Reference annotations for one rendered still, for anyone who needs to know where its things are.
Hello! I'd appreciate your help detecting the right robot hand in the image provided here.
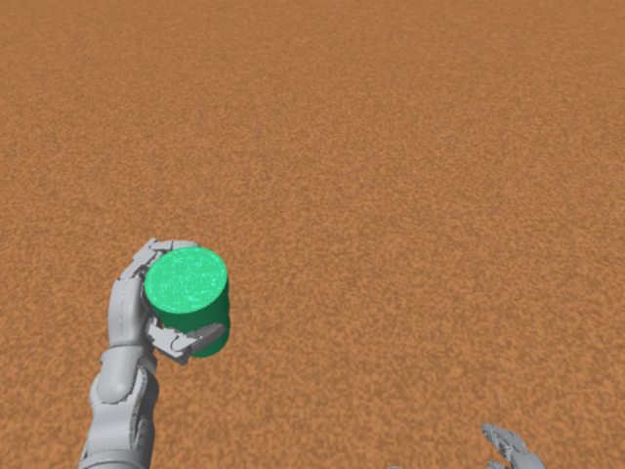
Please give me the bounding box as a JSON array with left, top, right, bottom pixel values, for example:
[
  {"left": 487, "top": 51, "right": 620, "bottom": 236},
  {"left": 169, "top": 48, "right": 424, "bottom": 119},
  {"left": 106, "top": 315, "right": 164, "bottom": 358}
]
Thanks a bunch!
[{"left": 481, "top": 423, "right": 546, "bottom": 469}]

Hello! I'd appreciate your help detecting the left robot hand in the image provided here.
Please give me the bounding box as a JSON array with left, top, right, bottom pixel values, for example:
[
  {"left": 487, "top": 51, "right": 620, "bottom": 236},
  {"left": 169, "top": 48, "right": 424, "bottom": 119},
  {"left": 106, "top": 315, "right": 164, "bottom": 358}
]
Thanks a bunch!
[{"left": 107, "top": 238, "right": 226, "bottom": 365}]

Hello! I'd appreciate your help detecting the cup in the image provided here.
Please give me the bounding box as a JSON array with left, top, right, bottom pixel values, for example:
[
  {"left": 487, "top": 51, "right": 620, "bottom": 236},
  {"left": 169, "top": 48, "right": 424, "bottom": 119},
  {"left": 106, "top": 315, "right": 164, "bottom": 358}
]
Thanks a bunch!
[{"left": 145, "top": 246, "right": 230, "bottom": 358}]

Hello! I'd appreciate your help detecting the left robot arm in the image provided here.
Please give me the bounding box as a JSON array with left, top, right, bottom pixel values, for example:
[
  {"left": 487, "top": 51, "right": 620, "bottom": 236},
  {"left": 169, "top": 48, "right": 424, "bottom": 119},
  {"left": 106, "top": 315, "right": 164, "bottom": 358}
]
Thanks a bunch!
[{"left": 77, "top": 345, "right": 159, "bottom": 469}]

